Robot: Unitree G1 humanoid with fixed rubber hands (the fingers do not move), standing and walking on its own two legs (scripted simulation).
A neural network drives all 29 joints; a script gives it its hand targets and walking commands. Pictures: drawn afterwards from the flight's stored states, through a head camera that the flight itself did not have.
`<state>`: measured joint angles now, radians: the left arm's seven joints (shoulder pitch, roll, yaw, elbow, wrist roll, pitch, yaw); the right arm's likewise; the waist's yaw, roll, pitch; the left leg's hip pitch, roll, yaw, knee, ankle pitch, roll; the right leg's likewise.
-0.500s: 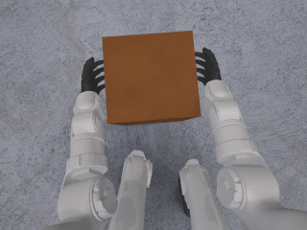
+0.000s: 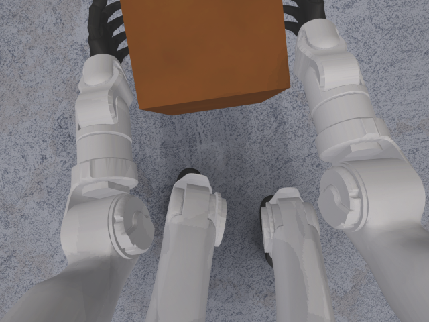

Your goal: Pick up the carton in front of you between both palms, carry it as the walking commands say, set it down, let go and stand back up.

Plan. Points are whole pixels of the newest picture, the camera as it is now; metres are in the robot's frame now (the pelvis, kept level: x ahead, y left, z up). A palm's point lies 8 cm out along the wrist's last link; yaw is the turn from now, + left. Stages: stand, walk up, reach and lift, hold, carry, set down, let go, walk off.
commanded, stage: set down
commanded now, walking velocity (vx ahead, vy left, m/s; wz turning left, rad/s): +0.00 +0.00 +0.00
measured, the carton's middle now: (207, 49) +0.53 +0.12 -0.23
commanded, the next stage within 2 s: none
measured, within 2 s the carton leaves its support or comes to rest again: rests again in 0.58 s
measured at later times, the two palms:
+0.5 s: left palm (121, 60) +0.48 +0.26 -0.21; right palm (293, 33) +0.57 -0.03 -0.21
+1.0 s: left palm (122, 68) +0.48 +0.27 -0.22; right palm (293, 37) +0.57 -0.03 -0.22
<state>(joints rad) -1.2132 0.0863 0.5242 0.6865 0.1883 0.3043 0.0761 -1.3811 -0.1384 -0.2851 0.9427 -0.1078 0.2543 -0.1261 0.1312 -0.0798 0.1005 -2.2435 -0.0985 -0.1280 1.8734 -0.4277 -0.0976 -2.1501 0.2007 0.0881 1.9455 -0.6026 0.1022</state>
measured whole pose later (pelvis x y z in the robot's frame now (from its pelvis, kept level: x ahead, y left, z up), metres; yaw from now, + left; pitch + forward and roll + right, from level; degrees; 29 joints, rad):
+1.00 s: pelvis +0.00 -0.01 -0.05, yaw +0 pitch +39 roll +2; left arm -1.33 0.20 0.56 0.90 0.16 0.21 -0.05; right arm -1.57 -0.24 -0.15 1.16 -0.06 0.19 -0.08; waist 0.18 -0.07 0.34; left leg -2.27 0.00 -0.06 2.08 -0.49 -0.08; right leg -2.22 0.20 0.07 2.17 -0.64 0.06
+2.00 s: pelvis +0.00 +0.00 +0.00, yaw +3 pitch +42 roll -1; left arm -1.29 0.29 0.35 0.92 -0.10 0.16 0.08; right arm -1.48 -0.35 -0.12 1.07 0.05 0.21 -0.09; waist 0.17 -0.06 0.15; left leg -2.18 -0.02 -0.04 1.88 -0.44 -0.03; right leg -2.08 0.07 0.03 1.97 -0.63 0.04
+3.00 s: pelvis +0.07 +0.02 +0.26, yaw +2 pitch +36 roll -2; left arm -0.55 0.22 0.26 0.59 0.09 0.14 -0.13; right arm -0.63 -0.08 -0.23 0.58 -0.14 0.18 -0.13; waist 0.11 -0.02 -0.04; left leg -1.27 -0.01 -0.02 0.88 -0.24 0.02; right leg -1.18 0.05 0.09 0.90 -0.35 0.05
